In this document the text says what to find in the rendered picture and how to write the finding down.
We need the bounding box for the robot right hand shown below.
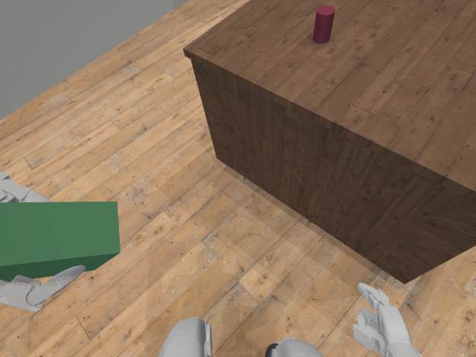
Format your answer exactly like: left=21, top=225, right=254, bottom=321
left=353, top=283, right=413, bottom=357

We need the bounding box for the robot right shin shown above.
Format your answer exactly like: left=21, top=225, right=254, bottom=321
left=278, top=338, right=297, bottom=346

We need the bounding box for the robot left hand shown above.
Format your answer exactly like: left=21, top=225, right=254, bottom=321
left=0, top=172, right=86, bottom=312

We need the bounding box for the robot left thigh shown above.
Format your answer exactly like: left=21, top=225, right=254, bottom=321
left=158, top=318, right=212, bottom=357

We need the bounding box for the sponge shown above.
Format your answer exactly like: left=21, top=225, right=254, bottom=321
left=0, top=202, right=120, bottom=282

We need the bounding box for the right robot forearm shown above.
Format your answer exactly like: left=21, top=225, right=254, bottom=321
left=385, top=342, right=422, bottom=357

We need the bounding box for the table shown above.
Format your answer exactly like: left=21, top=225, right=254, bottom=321
left=183, top=0, right=476, bottom=284

